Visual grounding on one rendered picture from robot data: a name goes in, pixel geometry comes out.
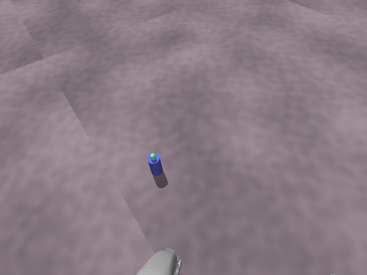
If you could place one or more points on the bottle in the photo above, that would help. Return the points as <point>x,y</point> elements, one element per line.
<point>155,164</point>

